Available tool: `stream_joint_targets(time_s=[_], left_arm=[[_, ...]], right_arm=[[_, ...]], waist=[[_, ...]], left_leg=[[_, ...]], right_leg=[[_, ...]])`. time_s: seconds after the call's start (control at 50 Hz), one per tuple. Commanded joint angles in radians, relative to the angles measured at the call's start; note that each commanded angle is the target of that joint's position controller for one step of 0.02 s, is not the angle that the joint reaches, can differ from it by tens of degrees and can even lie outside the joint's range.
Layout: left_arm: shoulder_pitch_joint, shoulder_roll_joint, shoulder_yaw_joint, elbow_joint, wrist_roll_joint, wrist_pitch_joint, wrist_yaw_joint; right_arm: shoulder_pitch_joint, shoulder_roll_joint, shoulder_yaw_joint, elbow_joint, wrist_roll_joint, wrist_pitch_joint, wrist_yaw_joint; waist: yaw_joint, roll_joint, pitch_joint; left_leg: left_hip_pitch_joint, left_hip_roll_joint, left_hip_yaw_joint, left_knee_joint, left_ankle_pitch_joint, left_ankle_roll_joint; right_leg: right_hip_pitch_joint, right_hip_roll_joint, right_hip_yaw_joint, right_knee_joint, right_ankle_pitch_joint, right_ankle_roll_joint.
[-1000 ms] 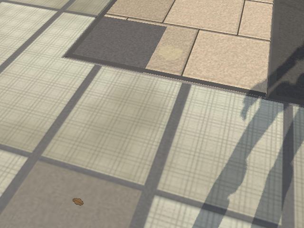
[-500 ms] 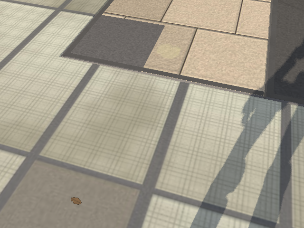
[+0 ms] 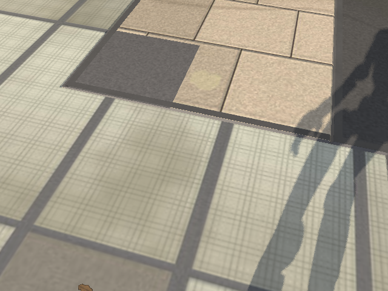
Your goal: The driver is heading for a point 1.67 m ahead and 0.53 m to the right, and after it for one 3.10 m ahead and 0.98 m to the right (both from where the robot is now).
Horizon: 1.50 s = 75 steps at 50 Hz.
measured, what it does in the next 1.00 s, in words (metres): walks ahead: right foot, then left foot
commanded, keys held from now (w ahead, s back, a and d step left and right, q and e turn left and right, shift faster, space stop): w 0.74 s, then w+e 0.26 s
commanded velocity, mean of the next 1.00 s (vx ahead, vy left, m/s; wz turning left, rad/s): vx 0.48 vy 0.00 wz -0.06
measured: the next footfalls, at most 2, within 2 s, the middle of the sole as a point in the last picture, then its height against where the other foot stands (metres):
right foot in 0.28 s outside the picture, level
left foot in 0.84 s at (164, 257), level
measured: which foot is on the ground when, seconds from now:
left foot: down 0.00-0.30, up 0.32-0.82, down 0.84-1.00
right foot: up 0.00-0.26, down 0.28-0.86, up 0.88-1.00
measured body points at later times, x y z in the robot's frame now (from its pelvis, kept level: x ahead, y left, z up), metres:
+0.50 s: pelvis +0.27 -0.06 +0.00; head +0.28 -0.07 +0.45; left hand +0.32 +0.20 -0.13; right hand +0.36 -0.33 -0.13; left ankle +0.29 +0.10 -0.65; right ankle +0.30 -0.14 -0.74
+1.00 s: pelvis +0.56 +0.00 +0.00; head +0.59 +0.01 +0.45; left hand +0.62 +0.27 -0.14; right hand +0.64 -0.27 -0.12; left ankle +0.61 +0.09 -0.74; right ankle +0.50 -0.15 -0.65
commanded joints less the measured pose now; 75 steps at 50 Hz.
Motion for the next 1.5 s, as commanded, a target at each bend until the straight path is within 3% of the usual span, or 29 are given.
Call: stream_joint_targets(time_s=[0.02, 0.1, 0.2, 0.24, 0.28, 0.3, 0.32, 0.34, 0.38, 0.48, 0.56, 0.72, 0.78, 0.82, 0.84, 0.86, 0.88, 0.9, 0.94, 0.98, 1.12, 1.26, 1.32, 1.36, 1.38, 1.4, 1.42, 1.44, 1.5], left_arm=[[-0.122, 0.044, 0.013, -0.096, 0.008, -0.02, -0.021], [-0.311, -0.013, -0.018, -0.18, 0.015, -0.005, -0.028], [-0.377, 0.06, -0.005, -0.23, 0.004, 0.0, -0.038], [-0.273, 0.107, 0.02, -0.211, 0.006, -0.003, -0.038], [0.04, 0.179, 0.063, -0.119, 0.0, 0.007, -0.025], [0.181, 0.278, 0.086, -0.091, 0.03, 0.013, -0.018], [0.192, 0.237, 0.07, -0.079, 0.032, 0.016, -0.025], [0.09, 0.171, 0.048, -0.088, 0.023, 0.008, -0.029], [-0.085, 0.102, 0.026, -0.119, 0.031, -0.007, -0.036], [-0.08, 0.086, 0.018, -0.078, 0.041, -0.021, -0.034], [0.005, 0.127, 0.026, -0.055, 0.039, -0.013, -0.003], [0.164, 0.147, 0.032, -0.002, 0.02, 0.018, 0.012], [0.167, 0.161, 0.041, 0.003, 0.016, 0.035, 0.016], [0.12, 0.162, 0.039, -0.015, 0.02, 0.044, 0.014], [0.106, 0.126, 0.022, -0.042, 0.033, 0.042, 0.013], [0.228, -0.006, -0.015, -0.058, 0.033, 0.022, 0.004], [0.214, 0.047, -0.004, -0.039, 0.009, 0.0, 0.002], [0.122, 0.137, 0.024, -0.065, -0.02, -0.007, 0.004], [0.039, 0.122, 0.032, -0.082, -0.008, 0.003, 0.018], [0.078, 0.073, 0.038, -0.073, -0.001, 0.034, 0.019], [-0.053, 0.038, 0.043, -0.153, 0.014, 0.06, 0.003], [-0.27, 0.027, 0.027, -0.261, 0.016, 0.057, -0.045], [-0.231, 0.07, 0.047, -0.286, 0.013, 0.062, -0.057], [0.006, 0.153, 0.095, -0.238, 0.005, 0.064, -0.05], [0.162, 0.247, 0.134, -0.201, 0.007, 0.073, -0.027], [0.128, 0.344, 0.143, -0.207, 0.003, 0.065, -0.021], [0.169, 0.274, 0.118, -0.234, 0.019, 0.051, -0.026], [0.137, 0.212, 0.102, -0.225, 0.026, 0.037, -0.028], [-0.054, 0.115, 0.07, -0.277, 0.028, 0.027, -0.022]], right_arm=[[0.093, -0.075, 0.003, -0.017, -0.006, 0.014, -0.006], [0.057, -0.143, -0.002, -0.056, -0.012, 0.026, -0.036], [0.098, -0.182, -0.025, -0.042, 0.013, 0.021, -0.041], [0.074, -0.203, -0.035, -0.051, 0.002, 0.033, -0.039], [0.046, -0.187, -0.029, -0.075, -0.015, 0.05, -0.035], [0.153, -0.069, 0.003, -0.098, -0.025, 0.039, -0.022], [0.177, -0.02, 0.019, -0.081, -0.001, 0.009, -0.012], [0.072, -0.119, -0.008, -0.116, 0.029, -0.016, -0.007], [-0.07, -0.154, -0.022, -0.157, 0.036, -0.025, -0.019], [-0.061, -0.105, -0.036, -0.17, 0.008, 0.03, -0.036], [-0.241, -0.12, -0.043, -0.236, -0.007, 0.025, -0.033], [-0.5, -0.1, -0.022, -0.322, 0.011, 0.005, 0.01], [-0.488, -0.135, -0.031, -0.342, 0.013, -0.006, 0.024], [-0.281, -0.202, -0.067, -0.29, 0.013, -0.014, 0.018], [-0.079, -0.273, -0.091, -0.244, -0.002, -0.016, 0.007], [0.046, -0.378, -0.119, -0.216, -0.017, -0.006, 0.002], [0.052, -0.282, -0.092, -0.216, -0.016, -0.002, 0.002], [-0.039, -0.221, -0.072, -0.228, -0.011, -0.004, -0.001], [-0.191, -0.148, -0.05, -0.249, -0.009, -0.007, 0.002], [-0.241, -0.119, -0.044, -0.24, -0.022, -0.013, 0.006], [-0.205, -0.177, -0.065, -0.207, -0.028, -0.013, -0.026], [-0.105, -0.224, -0.085, -0.184, 0.001, 0.024, -0.041], [-0.133, -0.263, -0.097, -0.2, 0.011, 0.045, -0.044], [-0.169, -0.277, -0.097, -0.215, 0.017, 0.06, -0.046], [-0.158, -0.25, -0.085, -0.236, -0.001, 0.054, -0.047], [-0.073, -0.087, -0.039, -0.29, -0.031, 0.024, -0.032], [-0.172, -0.159, -0.045, -0.313, 0.015, -0.024, -0.017], [-0.262, -0.194, -0.055, -0.34, 0.048, -0.045, -0.009], [-0.241, -0.211, -0.07, -0.316, -0.004, -0.039, -0.022]], waist=[[-0.013, 0.107, 0.11], [-0.029, 0.102, 0.164], [-0.001, 0.127, 0.171], [0.069, 0.153, 0.071], [0.216, 0.144, -0.118], [0.18, -0.088, -0.293], [0.16, -0.234, -0.409], [0.145, -0.167, -0.225], [0.077, -0.005, -0.023], [-0.007, -0.039, 0.051], [0.032, -0.009, 0.083], [0.117, -0.01, 0.117], [0.08, -0.034, 0.097], [-0.038, -0.049, -0.029], [-0.116, -0.011, -0.185], [-0.083, 0.229, -0.359], [-0.1, 0.248, -0.416], [-0.086, 0.193, -0.238], [-0.027, 0.102, -0.063], [0.029, 0.138, -0.004], [0.036, 0.083, 0.07], [-0.03, 0.056, 0.127], [0.025, 0.101, 0.065], [0.164, 0.097, -0.069], [0.22, -0.009, -0.159], [0.083, -0.249, -0.228], [0.149, -0.14, -0.333], [0.155, -0.093, -0.199], [0.032, 0.014, -0.06]], left_leg=[[0.215, 0.256, -0.246, -0.212, 0.39, 0.136], [-0.018, 0.194, -0.117, -0.295, 0.367, 0.134], [0.09, 0.265, -0.097, -0.283, 0.465, 0.115], [0.169, 0.275, -0.069, -0.123, 0.815, 0.087], [0.011, 0.207, -0.021, 0.282, 0.876, 0.038], [-0.351, 0.068, 0.002, 0.69, 0.428, -0.013], [-0.513, -0.046, -0.117, 0.946, -0.211, -0.025], [-0.617, 0.021, -0.165, 1.037, -0.183, 0.004], [-0.578, 0.126, -0.111, 0.954, -0.01, 0.026], [-0.476, 0.194, -0.092, 0.751, 0.098, 0.003], [-0.618, 0.198, -0.083, 0.502, 0.314, -0.033], [-0.603, 0.124, -0.03, 0.155, 0.4, -0.024], [-0.53, 0.098, -0.031, 0.101, 0.282, 0.009], [-0.22, 0.042, 0.01, 0.065, 0.258, 0.049], [0.107, 0.153, -0.096, 0.122, 0.277, 0.106], [0.529, 0.429, -0.533, 0.076, 0.151, 0.255], [0.53, 0.471, -0.736, -0.054, 0.068, 0.273], [0.39, 0.433, -0.566, -0.073, 0.061, 0.208], [0.099, 0.355, -0.316, -0.148, 0.156, 0.148], [-0.053, 0.297, -0.172, -0.218, 0.195, 0.12], [-0.059, 0.279, 0.064, -0.276, 0.364, 0.129], [0.145, 0.333, 0.165, -0.216, 0.449, 0.106], [0.196, 0.339, 0.207, -0.051, 0.856, 0.074], [0.116, 0.29, 0.243, 0.293, 0.999, 0.03], [-0.128, 0.243, 0.246, 0.605, 0.701, -0.022], [-0.564, 0.026, 0.129, 0.941, -0.237, -0.081], [-0.684, 0.005, -0.1, 1.045, -0.284, -0.059], [-0.777, 0.054, -0.107, 1.027, -0.186, -0.03], [-0.581, 0.157, -0.115, 0.8, -0.008, -0.023]], right_leg=[[-0.391, -0.085, 0.006, -0.036, 0.105, 0.004], [-0.188, -0.037, -0.064, -0.398, 0.29, 0.054], [-0.075, -0.006, -0.044, -0.601, 0.349, 0.005], [0.069, 0.037, -0.063, -0.594, 0.304, -0.032], [0.495, 0.025, -0.033, -0.573, 0.27, -0.091], [0.882, -0.245, 0.382, -0.607, 0.102, -0.228], [0.945, -0.38, 0.801, -0.851, -0.073, -0.311], [0.793, -0.337, 0.723, -0.9, -0.132, -0.25], [0.446, -0.267, 0.422, -0.945, 0.065, -0.19], [0.211, -0.177, 0.186, -1.053, 0.206, -0.187], [0.29, -0.172, 0.142, -1.072, 0.265, -0.179], [0.496, -0.198, 0.077, -1.005, 0.33, -0.141], [0.568, -0.236, 0.113, -0.915, 0.462, -0.12], [0.523, -0.178, 0.083, -0.686, 0.73, -0.086], [0.343, -0.119, 0.046, -0.421, 0.609, -0.052], [-0.078, 0.054, -0.022, -0.019, 0.131, 0.03], [-0.19, 0.067, 0.132, 0.134, -0.234, 0.026], [-0.268, 0.009, 0.14, 0.186, -0.178, 0.012], [-0.215, -0.079, 0.1, 0.098, -0.016, 0.013], [-0.109, -0.116, 0.101, 0.035, 0.063, 0.015], [-0.203, -0.115, 0.088, -0.231, 0.331, 0.038], [-0.242, -0.084, -0.027, -0.477, 0.319, -0.002], [-0.101, -0.005, -0.107, -0.493, 0.175, -0.053], [0.239, 0.088, -0.142, -0.566, 0.189, -0.113], [0.541, -0.004, 0.052, -0.606, 0.182, -0.169], [0.828, -0.245, 0.629, -0.716, 0.038, -0.346], [0.891, -0.308, 0.844, -0.862, -0.041, -0.377], [0.822, -0.286, 0.701, -0.874, 0.045, -0.323], [0.433, -0.173, 0.405, -0.889, 0.321, -0.242]])
Keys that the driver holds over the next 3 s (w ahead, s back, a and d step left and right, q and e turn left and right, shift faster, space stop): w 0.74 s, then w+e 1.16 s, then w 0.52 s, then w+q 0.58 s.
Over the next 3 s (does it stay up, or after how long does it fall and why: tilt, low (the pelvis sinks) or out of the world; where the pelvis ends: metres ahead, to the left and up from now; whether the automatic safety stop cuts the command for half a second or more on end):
stays up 1.51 -0.53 -0.02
